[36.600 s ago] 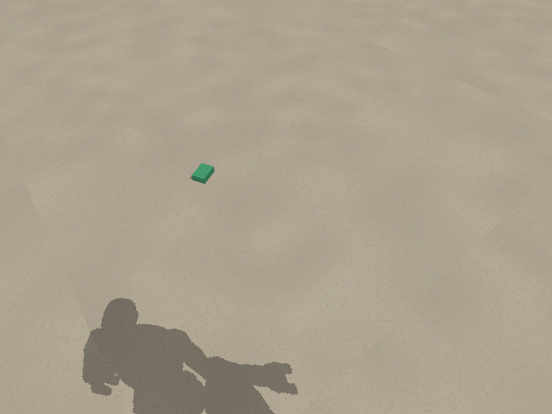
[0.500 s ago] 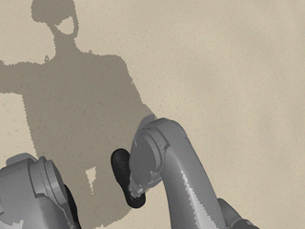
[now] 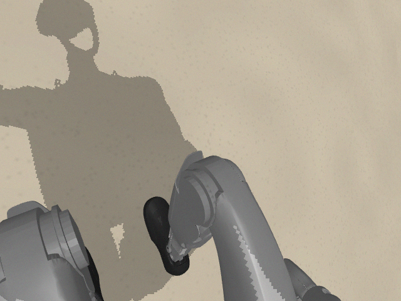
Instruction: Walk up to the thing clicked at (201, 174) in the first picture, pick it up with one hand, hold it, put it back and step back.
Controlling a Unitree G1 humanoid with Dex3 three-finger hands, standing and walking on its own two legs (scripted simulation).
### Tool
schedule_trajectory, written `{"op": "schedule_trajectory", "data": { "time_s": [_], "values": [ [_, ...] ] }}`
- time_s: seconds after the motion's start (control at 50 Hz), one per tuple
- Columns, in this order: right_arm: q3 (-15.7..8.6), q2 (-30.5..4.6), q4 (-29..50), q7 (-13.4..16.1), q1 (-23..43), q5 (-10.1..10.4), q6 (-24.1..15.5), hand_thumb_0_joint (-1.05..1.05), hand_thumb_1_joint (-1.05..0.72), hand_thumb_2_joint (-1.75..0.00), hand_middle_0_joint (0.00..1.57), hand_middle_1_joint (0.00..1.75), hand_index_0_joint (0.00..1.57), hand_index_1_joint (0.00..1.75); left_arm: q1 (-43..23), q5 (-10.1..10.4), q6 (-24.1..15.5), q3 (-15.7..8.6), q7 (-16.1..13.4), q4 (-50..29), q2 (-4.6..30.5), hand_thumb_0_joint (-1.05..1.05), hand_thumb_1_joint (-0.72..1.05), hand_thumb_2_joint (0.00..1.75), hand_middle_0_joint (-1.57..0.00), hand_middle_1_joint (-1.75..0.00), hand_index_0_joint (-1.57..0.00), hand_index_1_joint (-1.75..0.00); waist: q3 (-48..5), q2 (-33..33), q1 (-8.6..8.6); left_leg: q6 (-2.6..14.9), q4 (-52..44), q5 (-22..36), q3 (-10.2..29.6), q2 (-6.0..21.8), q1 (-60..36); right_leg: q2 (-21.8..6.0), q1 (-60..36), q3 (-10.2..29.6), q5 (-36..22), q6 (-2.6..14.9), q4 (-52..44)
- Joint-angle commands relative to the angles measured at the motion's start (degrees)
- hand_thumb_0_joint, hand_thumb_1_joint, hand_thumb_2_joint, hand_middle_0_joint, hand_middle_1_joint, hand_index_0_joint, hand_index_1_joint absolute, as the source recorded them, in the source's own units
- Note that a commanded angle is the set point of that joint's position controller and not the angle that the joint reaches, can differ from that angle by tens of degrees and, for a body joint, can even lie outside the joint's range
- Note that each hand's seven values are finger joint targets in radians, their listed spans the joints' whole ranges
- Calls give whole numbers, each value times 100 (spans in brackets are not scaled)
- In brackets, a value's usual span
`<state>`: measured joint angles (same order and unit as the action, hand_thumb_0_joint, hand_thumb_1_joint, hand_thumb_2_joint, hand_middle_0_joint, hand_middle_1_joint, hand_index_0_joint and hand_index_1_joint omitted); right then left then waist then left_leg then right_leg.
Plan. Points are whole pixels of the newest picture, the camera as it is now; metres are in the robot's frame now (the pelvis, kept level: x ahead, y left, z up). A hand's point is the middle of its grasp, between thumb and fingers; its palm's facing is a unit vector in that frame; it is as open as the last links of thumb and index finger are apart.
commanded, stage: open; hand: left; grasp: from above
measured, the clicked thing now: out of the picture +0.51 +0.40 -0.29
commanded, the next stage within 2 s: withdraw in 0.28 s
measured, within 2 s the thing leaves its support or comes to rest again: neither
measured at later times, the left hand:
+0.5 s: hand out of the picture +0.45 +0.38 -0.23, palm faces -0.44 -0.13 -0.89, open 11.7 cm
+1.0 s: hand out of the picture +0.45 +0.40 -0.07, palm faces -0.48 -0.14 -0.87, open 12.7 cm
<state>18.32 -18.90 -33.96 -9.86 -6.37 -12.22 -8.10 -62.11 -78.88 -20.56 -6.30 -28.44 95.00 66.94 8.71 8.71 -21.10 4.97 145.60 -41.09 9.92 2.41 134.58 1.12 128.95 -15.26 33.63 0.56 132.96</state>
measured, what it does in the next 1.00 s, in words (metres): rises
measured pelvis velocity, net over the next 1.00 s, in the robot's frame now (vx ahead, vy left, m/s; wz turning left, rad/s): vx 0.00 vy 0.00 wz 0.09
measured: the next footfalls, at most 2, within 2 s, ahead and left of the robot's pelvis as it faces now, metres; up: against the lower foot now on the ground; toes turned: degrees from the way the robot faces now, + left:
none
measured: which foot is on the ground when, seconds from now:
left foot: down 0.00-1.00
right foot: down 0.00-1.00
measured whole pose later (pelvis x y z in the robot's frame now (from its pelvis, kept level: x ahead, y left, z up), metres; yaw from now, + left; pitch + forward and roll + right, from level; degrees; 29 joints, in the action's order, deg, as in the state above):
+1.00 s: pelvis +0.00 +0.00 +0.06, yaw +5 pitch +34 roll -12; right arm 7.4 -19.0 -33.6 -7.4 -9.9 -5.5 1.3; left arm -56.5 -65.3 -11.5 -4.7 -1.0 67.9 55.1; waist 0.0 0.1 -14.7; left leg 4.6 132.4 -38.8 5.1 0.9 128.5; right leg 0.3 124.4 -10.3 34.0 0.7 123.6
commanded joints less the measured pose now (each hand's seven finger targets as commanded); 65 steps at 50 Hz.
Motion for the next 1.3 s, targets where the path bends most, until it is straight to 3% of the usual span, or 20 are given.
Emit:
{"op": "schedule_trajectory", "data": {
  "time_s": [0.0,0.08,0.22,0.4,0.52,0.6,0.66,0.68,0.7,0.72,0.78,0.86,0.92,0.94,0.98,1.02,1.04,1.1,1.2,1.28],
  "values": [
    [-609,-1900,-66,67,-1033,8,-15,0,-89,-90,20,30,20,30,-1373,88,30,-173,-143,-882,1488,0,8,49,-55,-57,-57,-55,-3581,-3538,-202,-510,-1791,1387,280,113,-3221,272,-1530,32,-935,99,-862],
    [-581,-1908,-46,30,-1040,7,-9,0,-89,-90,20,30,20,30,-1164,184,82,-139,-41,-705,1326,0,2,54,-48,-63,-51,-60,-3312,-3321,-286,-481,-1680,1426,235,94,-2984,258,-1523,48,-948,97,-913],
    [-595,-1930,-41,56,-1105,12,48,0,-89,-90,20,30,20,30,-1079,290,16,-355,10,-1038,1553,0,-7,62,-41,-69,-43,-67,-3722,-3409,-150,-466,-1721,1517,189,78,-3113,287,-1874,24,-1060,99,-961],
    [-556,-1913,-23,94,-1133,-25,100,0,-90,-90,20,30,20,30,-1114,220,-96,-443,-24,-1159,1776,0,-17,71,-38,-68,-38,-68,-3789,-3433,-121,-415,-1631,1556,86,67,-3067,326,-2061,67,-1119,106,-1014],
    [-718,-1900,-78,19,-1281,-34,60,0,-90,-90,20,30,20,30,-1416,204,111,-665,-133,-1699,1861,0,-22,75,-33,-72,-33,-72,-4210,-4057,-85,-523,-1726,2030,192,129,-3806,274,-1675,58,-1239,98,-878],
    [-1057,-1925,-116,-38,-1407,68,14,0,-90,-90,20,30,20,30,-1356,357,511,-894,-48,-2093,1813,0,-28,79,-29,-75,-29,-75,-4325,-4229,194,-523,-1932,1750,66,50,-3596,243,-1514,127,-1102,147,-924],
    [-1313,-1849,-106,-120,-1437,197,58,0,-90,-90,20,30,20,30,-1065,612,815,-813,356,-2596,1387,0,-32,83,-26,-77,-26,-78,-4736,-4298,435,-527,-2081,1953,0,26,-3820,194,-1481,219,-1120,168,-1031],
    [-1375,-1845,-145,-148,-1526,252,105,0,-90,-90,20,30,20,30,-1033,696,891,-775,535,-2828,1258,0,-34,85,-24,-79,-23,-80,-4804,-4350,418,-544,-2178,2076,13,28,-3878,165,-1503,250,-1181,166,-1072],
    [-1434,-1753,-57,-170,-1438,339,161,0,-90,-90,20,30,20,30,-968,842,963,-425,779,-3026,716,0,-35,85,-24,-79,-23,-80,-4885,-4269,460,-521,-2295,1994,16,7,-3924,182,-1440,275,-1090,183,-1111],
    [-1559,-1797,-247,-140,-1615,386,248,0,-91,-91,20,30,20,30,-870,897,1040,-612,974,-3084,904,0,-35,86,-25,-80,-23,-81,-4953,-4118,486,-498,-2355,2070,8,33,-4030,173,-1488,320,-1118,168,-1245],
    [-1752,-1791,-157,-50,-1776,526,562,0,-91,-91,20,30,20,30,-905,1098,1170,-309,1680,-3494,420,0,-34,85,-25,-78,-24,-80,-4823,-3722,393,-484,-2616,2005,36,-21,-4032,140,-1608,427,-1032,236,-1525],
    [-1749,-1640,-12,209,-1768,630,866,0,-91,-91,20,30,20,30,-951,1409,1131,-52,2376,-3676,-7,0,-25,78,-34,-70,-32,-72,-4491,-2645,265,-309,-2635,1401,-230,-146,-3311,158,-2156,565,-838,287,-2040],
    [-1641,-1526,-19,379,-1725,653,982,0,-90,-91,20,30,20,30,-791,1407,882,-161,2721,-3492,310,0,-20,74,-39,-65,-37,-67,-4322,-2306,357,-255,-2601,1354,-386,-196,-3000,158,-2421,667,-783,279,-2149],
    [-1579,-1500,119,418,-1602,677,983,0,-90,-91,20,30,20,30,-903,1446,765,78,2803,-3459,16,0,-17,72,-41,-63,-39,-65,-4225,-2238,339,-259,-2612,1255,-384,-215,-2954,142,-2311,673,-670,289,-2184],
    [-1505,-1476,14,517,-1587,660,1028,0,-90,-91,20,30,20,30,-858,1408,492,-207,2793,-3232,491,0,-17,72,-41,-64,-39,-66,-4090,-2215,423,-247,-2611,1005,-412,-219,-2865,150,-2293,687,-441,284,-2186],
    [-1386,-1349,-25,548,-1485,639,1005,0,-90,-90,20,30,20,30,-1110,1333,155,58,2711,-3253,196,0,-16,71,-41,-63,-40,-65,-4012,-2391,451,-281,-2687,791,-427,-244,-2811,159,-2149,678,-273,279,-2118],
    [-1392,-1391,79,563,-1355,618,982,0,-90,-90,20,30,20,30,-843,1262,61,-138,2598,-2943,372,0,-15,71,-41,-63,-40,-64,-4022,-2409,542,-292,-2731,742,-406,-223,-2929,168,-2130,653,-238,267,-2063],
    [-1323,-1364,-62,549,-1336,567,963,0,-90,-90,20,30,20,30,-1204,1058,-222,-93,2122,-2904,313,0,-16,71,-40,-64,-39,-65,-4292,-2716,545,-330,-2706,891,-364,-229,-3224,173,-1931,602,-434,251,-1849],
    [-1236,-1398,-231,461,-1337,471,912,0,-90,-90,20,30,20,30,-1561,646,-242,180,1204,-1994,29,0,-12,68,-43,-62,-42,-62,-4057,-2624,242,-285,-2562,711,-329,-250,-3019,202,-1587,504,-320,197,-1685],
    [-1241,-1461,-300,394,-1454,353,758,0,-89,-90,20,30,20,30,-2082,325,-109,-169,671,-1949,656,0,-9,66,-45,-60,-45,-60,-4623,-3081,334,-308,-2368,999,-388,-247,-3349,173,-1675,500,-565,194,-1468]
  ]
}}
